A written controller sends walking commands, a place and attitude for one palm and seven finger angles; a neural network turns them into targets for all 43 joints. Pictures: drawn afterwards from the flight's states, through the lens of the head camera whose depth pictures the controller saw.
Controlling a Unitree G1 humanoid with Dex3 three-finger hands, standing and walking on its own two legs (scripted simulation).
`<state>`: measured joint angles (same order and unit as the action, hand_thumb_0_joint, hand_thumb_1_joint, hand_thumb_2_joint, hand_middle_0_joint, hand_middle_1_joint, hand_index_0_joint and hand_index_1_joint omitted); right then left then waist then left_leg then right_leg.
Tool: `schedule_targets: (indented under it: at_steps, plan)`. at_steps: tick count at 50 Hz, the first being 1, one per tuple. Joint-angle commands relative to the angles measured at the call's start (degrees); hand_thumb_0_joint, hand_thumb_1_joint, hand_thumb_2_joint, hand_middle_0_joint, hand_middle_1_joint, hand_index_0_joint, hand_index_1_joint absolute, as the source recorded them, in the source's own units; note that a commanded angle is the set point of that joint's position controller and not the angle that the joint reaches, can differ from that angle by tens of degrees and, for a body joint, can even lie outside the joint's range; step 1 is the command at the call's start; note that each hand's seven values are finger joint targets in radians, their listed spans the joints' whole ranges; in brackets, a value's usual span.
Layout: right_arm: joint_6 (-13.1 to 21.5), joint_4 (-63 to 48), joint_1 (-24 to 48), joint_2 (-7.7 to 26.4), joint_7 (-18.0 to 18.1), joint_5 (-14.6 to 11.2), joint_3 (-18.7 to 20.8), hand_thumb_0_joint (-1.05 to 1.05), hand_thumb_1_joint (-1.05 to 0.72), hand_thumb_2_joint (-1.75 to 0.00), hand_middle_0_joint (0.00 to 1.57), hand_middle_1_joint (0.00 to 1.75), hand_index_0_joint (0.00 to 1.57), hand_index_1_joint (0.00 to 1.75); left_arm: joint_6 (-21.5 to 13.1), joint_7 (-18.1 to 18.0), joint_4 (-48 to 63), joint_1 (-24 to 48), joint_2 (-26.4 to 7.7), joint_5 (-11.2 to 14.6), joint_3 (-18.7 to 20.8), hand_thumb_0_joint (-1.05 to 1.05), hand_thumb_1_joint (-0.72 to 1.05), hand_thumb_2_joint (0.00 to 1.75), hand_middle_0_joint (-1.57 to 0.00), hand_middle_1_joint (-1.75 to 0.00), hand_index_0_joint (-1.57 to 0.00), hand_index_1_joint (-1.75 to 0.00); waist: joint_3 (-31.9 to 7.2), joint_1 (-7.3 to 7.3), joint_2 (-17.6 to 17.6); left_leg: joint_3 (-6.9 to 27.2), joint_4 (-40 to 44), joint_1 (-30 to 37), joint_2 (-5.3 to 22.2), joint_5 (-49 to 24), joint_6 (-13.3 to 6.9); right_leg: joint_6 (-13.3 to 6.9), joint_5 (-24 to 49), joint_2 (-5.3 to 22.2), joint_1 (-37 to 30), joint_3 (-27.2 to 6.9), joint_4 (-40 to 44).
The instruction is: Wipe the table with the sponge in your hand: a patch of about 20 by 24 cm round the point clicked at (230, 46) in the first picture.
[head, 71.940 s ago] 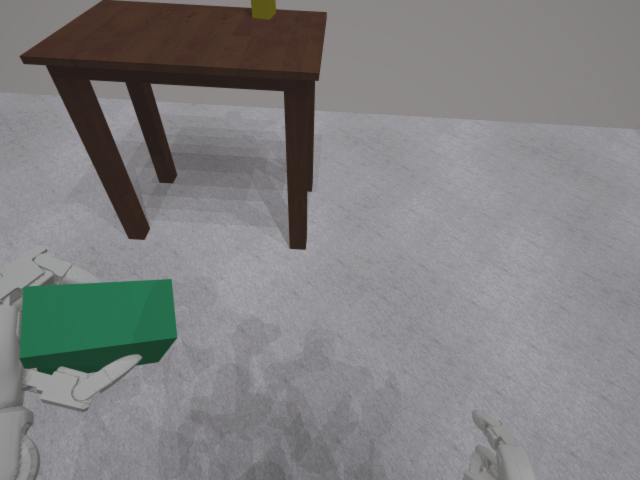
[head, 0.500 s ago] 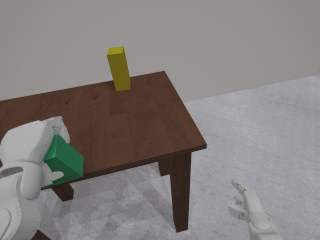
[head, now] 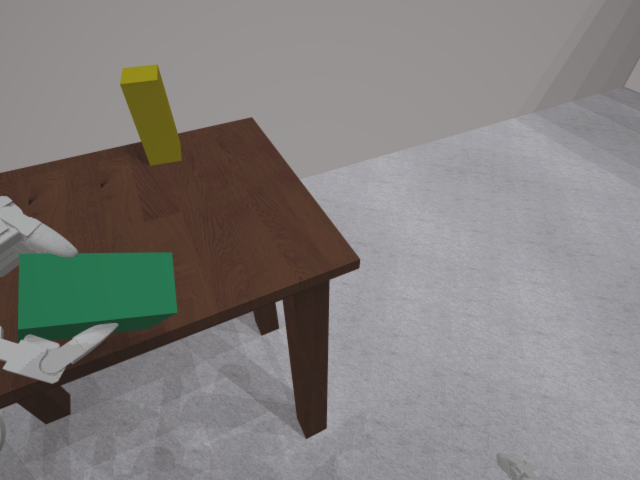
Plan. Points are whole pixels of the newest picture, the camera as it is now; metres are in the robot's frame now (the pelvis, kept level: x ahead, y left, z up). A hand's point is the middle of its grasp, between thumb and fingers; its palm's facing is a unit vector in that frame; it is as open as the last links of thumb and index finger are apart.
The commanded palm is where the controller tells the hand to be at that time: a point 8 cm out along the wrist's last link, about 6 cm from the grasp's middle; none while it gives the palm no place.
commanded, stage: step back with the hand held close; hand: left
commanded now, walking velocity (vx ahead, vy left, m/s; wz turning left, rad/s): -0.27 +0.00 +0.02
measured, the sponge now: (117, 296) +0.24 +0.20 +0.19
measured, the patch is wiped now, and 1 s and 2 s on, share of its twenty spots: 0.95 0.95 0.95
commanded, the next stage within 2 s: stop stepping back and stand still in 0.56 s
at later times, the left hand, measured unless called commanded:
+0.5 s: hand out of the picture +0.07 +0.27 +0.24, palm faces +0.51 -0.82 -0.27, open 9.6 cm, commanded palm +0.02 +0.31 +0.24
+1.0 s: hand out of the picture -0.05 +0.25 +0.25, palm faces +0.48 -0.81 -0.33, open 9.6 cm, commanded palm -0.11 +0.29 +0.24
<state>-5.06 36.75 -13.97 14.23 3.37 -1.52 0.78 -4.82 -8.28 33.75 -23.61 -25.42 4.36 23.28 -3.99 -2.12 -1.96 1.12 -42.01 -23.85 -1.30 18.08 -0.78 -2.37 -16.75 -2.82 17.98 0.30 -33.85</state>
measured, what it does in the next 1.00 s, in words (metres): walks backwards: left foot, then right foot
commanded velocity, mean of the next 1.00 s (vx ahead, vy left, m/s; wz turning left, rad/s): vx -0.11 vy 0.02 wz -0.02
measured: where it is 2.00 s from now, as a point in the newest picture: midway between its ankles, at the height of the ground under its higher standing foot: outside the picture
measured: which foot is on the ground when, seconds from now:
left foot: down 0.00-0.36, up 0.38-0.50, down 0.52-0.76, up 0.78-0.96, down 0.98-1.00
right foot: down 0.00-0.52, up 0.54-0.74, down 0.76-1.00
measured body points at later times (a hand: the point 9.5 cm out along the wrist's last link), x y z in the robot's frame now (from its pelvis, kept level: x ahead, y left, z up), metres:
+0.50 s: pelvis -0.13 +0.03 -0.01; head -0.15 +0.04 +0.44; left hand +0.04 +0.31 +0.25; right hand +0.08 -0.19 -0.07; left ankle -0.09 +0.15 -0.72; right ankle -0.04 -0.09 -0.73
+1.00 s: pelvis -0.26 +0.01 +0.00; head -0.30 +0.01 +0.45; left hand -0.08 +0.29 +0.27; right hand -0.13 -0.25 -0.09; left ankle -0.24 +0.15 -0.73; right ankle -0.22 -0.09 -0.73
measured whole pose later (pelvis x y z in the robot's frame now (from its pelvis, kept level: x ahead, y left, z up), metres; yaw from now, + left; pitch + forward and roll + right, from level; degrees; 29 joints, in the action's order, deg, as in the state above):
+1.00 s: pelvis -0.26 +0.01 +0.00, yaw +1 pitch +0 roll +1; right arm 2.0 37.3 -16.6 14.3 4.5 0.1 0.3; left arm -8.7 -9.1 30.9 -19.5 -24.1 3.1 23.3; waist -5.7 -1.9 -0.3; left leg 0.0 -32.6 -17.1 1.2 19.7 -0.9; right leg -1.8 -16.3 -1.2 19.4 0.4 -34.8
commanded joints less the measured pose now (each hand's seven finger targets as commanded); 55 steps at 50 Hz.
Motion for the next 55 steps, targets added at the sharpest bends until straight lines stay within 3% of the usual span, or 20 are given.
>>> schedule_targets:
  at_steps: [1, 4, 7, 10, 14, 16, 18, 19, 23, 26, 27, 31, 34, 36, 38, 41, 46, 49, 51, 55]
  plan:
    - [4.67, -10.96, 8.65, 4.19, 1.42, 0.31, 0.85, 0.0, -0.9, -0.9, 0.2, 0.3, 0.2, 0.3, -4.56, -1.54, 11.04, 3.01, -10.68, -0.3, 6.97, 0.0, 0.1, 1.3, -1.2, -1.6, -1.2, -1.6, -4.25, 0.95, 5.92, 2.21, -2.38, 1.77, 4.57, 0.11, 0.2, -4.68, 30.79, 19.25, 1.21, -12.75, 7.3]
    - [5.58, -11.29, 10.0, 5.74, 2.75, 0.65, 1.15, 0.0, -0.9, -0.9, 0.2, 0.3, 0.2, 0.3, -5.72, -2.05, 12.78, 3.82, -10.73, -0.11, 7.57, 0.0, 0.1, 1.3, -1.2, -1.6, -1.2, -1.6, -4.51, 2.48, -2.67, 5.64, 13.21, 4.99, 7.25, -14.28, -1.26, 0.55, 19.32, 10.15, 1.86, -6.4, 2.7]
    - [6.45, -12.12, 8.26, 5.59, 2.56, 0.49, 1.57, 0.0, -0.9, -0.9, 0.2, 0.3, 0.2, 0.3, -5.82, -1.91, 12.78, 3.01, -10.42, -0.41, 8.82, 0.0, 0.1, 1.3, -1.2, -1.6, -1.2, -1.6, -10.61, 2.61, -0.66, 6.41, 11.88, 5.07, 7.96, -24.97, -1.84, 2.24, 21.69, 6.18, -4.19, -3.67, -0.23]
    - [7.06, -12.53, 9.45, 6.25, 2.22, 1.02, 1.72, 0.0, -0.9, -0.9, 0.2, 0.3, 0.2, 0.3, -6.37, -1.38, 12.7, 5.45, -8.26, -0.79, 7.19, 0.0, 0.1, 1.3, -1.2, -1.6, -1.2, -1.6, -7.8, 3.0, -6.76, 9.65, 20.63, -2.19, 11.86, -10.21, -3.81, 3.37, 3.6, 2.56, -5.4, -2.08, -6.21]
    - [8.52, -11.88, 9.7, 6.58, 1.85, 1.24, 2.05, 0.0, -0.9, -0.9, 0.2, 0.3, 0.2, 0.3, -6.44, -0.91, 9.73, 12.82, -5.78, -2.78, 5.23, 0.0, 0.1, 1.3, -1.2, -1.6, -1.2, -1.6, -1.62, 2.54, -8.5, 11.08, 24.33, -18.06, 13.19, 13.95, -6.45, 3.62, 1.04, 0.6, -11.86, -2.14, -10.75]
    - [8.45, -11.58, 9.96, 5.53, 1.41, 1.0, 1.94, 0.0, -0.9, -0.9, 0.2, 0.3, 0.2, 0.3, -6.08, -0.6, 7.28, 14.11, -6.1, -2.32, 4.42, 0.0, 0.1, 1.3, -1.2, -1.6, -1.2, -1.6, 0.36, 2.54, 1.32, 7.7, 15.33, -12.96, 7.45, 14.5, -3.69, 0.62, 1.24, 4.63, -3.38, -8.29, 3.13]
    - [7.91, -9.31, 10.38, 3.39, 0.89, 0.79, 1.59, 0.0, -0.9, -0.9, 0.2, 0.3, 0.2, 0.3, -6.01, -0.9, 10.27, 17.06, -8.04, -1.76, 3.27, 0.0, 0.1, 1.3, -1.2, -1.6, -1.2, -1.6, -3.25, 1.87, 12.57, 1.33, -3.13, -0.33, 1.31, 5.56, 0.78, -4.67, 0.75, 17.69, 8.18, -24.03, 17.2]
    - [7.59, -8.59, 10.48, 2.76, 0.75, 0.92, 1.55, 0.0, -0.9, -0.9, 0.2, 0.3, 0.2, 0.3, -5.89, -1.15, 11.67, 17.16, -7.84, -1.82, 2.67, 0.0, 0.1, 1.3, -1.2, -1.6, -1.2, -1.6, -4.69, 2.07, 13.71, 0.84, -11.72, 2.75, 0.69, 4.93, 1.18, -6.93, 5.64, 21.27, 9.48, -24.54, 18.48]
    - [6.47, -9.98, 10.88, 3.1, 1.23, 1.69, 0.35, 0.0, -0.9, -0.9, 0.2, 0.3, 0.2, 0.3, -5.49, -0.69, 12.19, 16.03, -9.7, -1.82, 5.35, 0.0, 0.1, 1.3, -1.2, -1.6, -1.2, -1.6, -1.09, 1.6, 6.65, 1.98, 1.45, 5.68, 4.43, 3.46, 0.48, -3.93, 16.33, 17.91, 11.78, -14.3, 8.44]
    - [7.01, -11.95, 11.91, 5.3, 2.03, 2.08, 1.44, 0.0, -0.9, -0.9, 0.2, 0.3, 0.2, 0.3, -6.86, -1.75, 14.85, 15.73, -8.37, -1.71, 6.76, 0.0, 0.1, 1.3, -1.2, -1.6, -1.2, -1.6, -5.93, 2.69, -18.74, 17.39, 26.04, -2.86, 20.91, -4.04, -7.05, 3.84, -6.09, 0.12, 3.6, -2.18, -20.18]
    - [7.61, -10.42, 9.65, 3.85, 1.44, 1.85, 2.37, 0.0, -0.9, -0.9, 0.2, 0.3, 0.2, 0.3, -6.95, -1.62, 10.84, 14.15, -7.37, -1.58, 7.05, 0.0, 0.1, 1.3, -1.2, -1.6, -1.2, -1.6, -8.7, 2.12, -15.11, 15.32, 28.03, -4.46, 21.33, 2.53, -7.7, 3.84, -9.1, -0.91, 1.36, -3.11, -30.76]
    - [10.85, -8.53, 9.3, 3.66, -0.41, 1.56, 2.97, 0.0, -0.9, -0.9, 0.2, 0.3, 0.2, 0.3, -6.01, -1.24, 13.47, 14.7, -4.64, -0.5, 3.54, 0.0, 0.1, 1.3, -1.2, -1.6, -1.2, -1.6, -6.46, 2.65, -9.1, 9.33, 21.7, 6.3, 18.78, -17.47, -7.79, 4.53, -11.53, 0.24, 9.48, -2.66, -29.52]
    - [12.22, -9.54, 11.04, 3.6, -0.6, 1.15, 1.72, 0.0, -0.9, -0.9, 0.2, 0.3, 0.2, 0.3, -5.57, -1.34, 13.7, 15.29, -4.29, -0.36, 1.97, 0.0, 0.1, 1.3, -1.2, -1.6, -1.2, -1.6, -4.38, 2.76, -13.13, 7.66, 25.92, 1.04, 16.67, 0.03, -5.19, 3.37, -11.81, 0.52, -0.56, -0.7, -15.06]
    - [12.0, -10.39, 11.54, 3.56, -0.59, 0.81, 1.44, 0.0, -0.9, -0.9, 0.2, 0.3, 0.2, 0.3, -5.37, -1.14, 12.98, 14.68, -5.66, -0.73, 2.57, 0.0, 0.1, 1.3, -1.2, -1.6, -1.2, -1.6, -2.54, 3.86, -8.42, 2.85, 19.99, -6.0, 10.42, 15.61, -0.98, 0.66, -8.47, 1.37, -8.47, 1.36, 4.74]
    - [11.09, -10.28, 12.17, 2.41, -0.62, 1.19, 1.06, 0.0, -0.9, -0.9, 0.2, 0.3, 0.2, 0.3, -5.33, -1.09, 12.45, 14.33, -11.29, -1.41, 6.29, 0.0, 0.1, 1.3, -1.2, -1.6, -1.2, -1.6, 0.47, 4.06, 14.22, -1.49, -16.3, -5.11, -0.06, 9.08, 3.37, -9.49, -21.54, 23.09, 8.69, -33.23, 28.35]
    - [11.14, -8.75, 8.71, 2.99, 0.58, 1.24, 0.59, 0.0, -0.9, -0.9, 0.2, 0.3, 0.2, 0.3, -5.29, -0.82, 10.11, 13.72, -10.22, -0.61, 7.18, 0.0, 0.1, 1.3, -1.2, -1.6, -1.2, -1.6, -3.06, 1.7, 12.14, 1.12, -16.83, -3.17, 2.84, 1.98, 1.65, -5.46, -9.4, 17.09, 4.71, -18.76, 18.94]
    - [10.08, -8.52, 8.02, 4.04, 1.7, 1.47, 0.41, 0.0, -0.9, -0.9, 0.2, 0.3, 0.2, 0.3, -5.97, -1.97, 4.76, 10.79, -7.69, -0.9, 5.7, 0.0, 0.1, 1.3, -1.2, -1.6, -1.2, -1.6, -0.87, 1.41, 5.27, -2.04, 13.19, 10.77, 3.34, 6.39, -1.41, -2.75, -16.56, 12.46, 6.12, -12.21, 15.09]
    - [10.23, -9.8, 6.77, 7.24, 1.83, 1.4, 1.45, 0.0, -0.9, -0.9, 0.2, 0.3, 0.2, 0.3, -5.97, -1.94, 5.63, 10.05, -7.03, -0.92, 5.27, 0.0, 0.1, 1.3, -1.2, -1.6, -1.2, -1.6, -0.95, 1.79, -6.18, 13.05, 24.04, 10.07, 12.36, 17.75, -5.81, 0.8, -10.93, 1.86, 5.32, -2.49, -0.3]
    - [10.52, -9.03, 7.08, 5.69, 1.95, 1.09, 0.9, 0.0, -0.9, -0.9, 0.2, 0.3, 0.2, 0.3, -5.44, -2.22, 5.8, 9.88, -6.88, -2.39, 5.4, 0.0, 0.1, 1.3, -1.2, -1.6, -1.2, -1.6, 1.76, 1.57, -14.46, 15.93, 31.88, -4.86, 14.44, 34.34, -6.45, 2.58, -8.01, -0.29, -1.32, 3.07, -10.74]
    - [11.75, -8.31, 8.01, 5.26, 1.4, 2.25, 1.13, 0.0, -0.9, -0.9, 0.2, 0.3, 0.2, 0.3, -5.48, -2.11, 6.59, 11.29, -6.8, -3.05, 4.52, 0.0, 0.1, 1.3, -1.2, -1.6, -1.2, -1.6, 3.73, 2.72, -1.08, 3.36, 14.81, -10.11, 6.55, 20.51, -3.01, -0.43, -8.06, 3.45, -9.93, -0.99, 8.24]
